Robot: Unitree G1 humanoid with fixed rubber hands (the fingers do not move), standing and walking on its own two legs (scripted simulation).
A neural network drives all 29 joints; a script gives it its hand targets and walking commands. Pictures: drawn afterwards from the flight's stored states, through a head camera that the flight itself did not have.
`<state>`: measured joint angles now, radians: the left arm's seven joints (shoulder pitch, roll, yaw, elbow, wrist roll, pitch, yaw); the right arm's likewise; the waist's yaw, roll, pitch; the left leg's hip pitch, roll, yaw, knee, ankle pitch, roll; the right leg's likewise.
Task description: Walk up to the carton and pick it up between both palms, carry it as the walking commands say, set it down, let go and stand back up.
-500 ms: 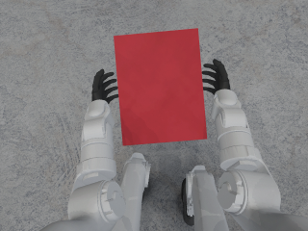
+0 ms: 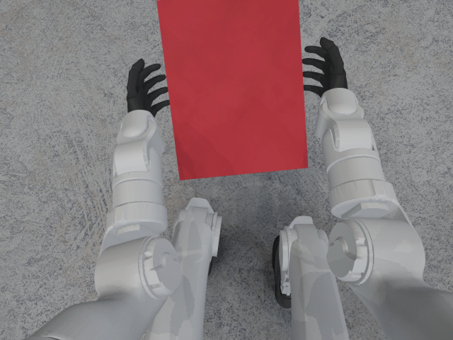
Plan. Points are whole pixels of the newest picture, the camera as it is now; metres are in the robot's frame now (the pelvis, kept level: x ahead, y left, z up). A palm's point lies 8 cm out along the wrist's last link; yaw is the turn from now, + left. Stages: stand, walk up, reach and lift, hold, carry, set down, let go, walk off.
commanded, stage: set down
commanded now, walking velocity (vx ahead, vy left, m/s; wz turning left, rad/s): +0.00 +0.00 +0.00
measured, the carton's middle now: (234, 93) +0.52 +0.08 -0.19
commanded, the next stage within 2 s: none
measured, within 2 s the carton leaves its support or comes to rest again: neither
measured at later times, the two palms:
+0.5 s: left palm (157, 115) +0.46 +0.23 -0.18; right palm (315, 97) +0.53 -0.07 -0.18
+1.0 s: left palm (160, 112) +0.48 +0.24 -0.25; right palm (301, 103) +0.54 -0.06 -0.27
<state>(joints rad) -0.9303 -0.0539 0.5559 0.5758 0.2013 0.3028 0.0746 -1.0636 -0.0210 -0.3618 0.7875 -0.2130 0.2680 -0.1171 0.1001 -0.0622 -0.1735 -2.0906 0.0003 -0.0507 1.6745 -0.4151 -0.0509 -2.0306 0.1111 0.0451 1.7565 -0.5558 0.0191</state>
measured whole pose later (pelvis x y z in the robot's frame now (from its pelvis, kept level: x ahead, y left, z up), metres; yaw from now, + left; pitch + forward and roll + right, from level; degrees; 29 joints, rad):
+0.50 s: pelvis -0.01 +0.00 -0.06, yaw +0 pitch +48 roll +0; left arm -1.10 0.02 0.56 0.63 0.17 0.30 0.08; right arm -1.25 -0.11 -0.31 0.87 -0.16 0.27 -0.13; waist 0.10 -0.06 -0.03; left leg -2.29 -0.01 -0.05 1.87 -0.42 -0.06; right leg -2.23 0.12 0.04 1.96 -0.57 0.03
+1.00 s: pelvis -0.01 +0.00 -0.10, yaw +0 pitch +45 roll +1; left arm -1.27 0.16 0.48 0.82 0.08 0.25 0.04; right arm -1.40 -0.21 -0.22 1.01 -0.09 0.22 -0.12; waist 0.14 -0.03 0.16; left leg -2.35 -0.02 -0.05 2.02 -0.45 -0.06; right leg -2.28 0.13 0.04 2.12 -0.62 0.04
